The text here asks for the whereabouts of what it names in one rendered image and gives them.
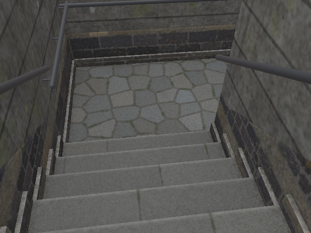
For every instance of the stairs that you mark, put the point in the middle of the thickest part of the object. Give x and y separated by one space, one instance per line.
165 183

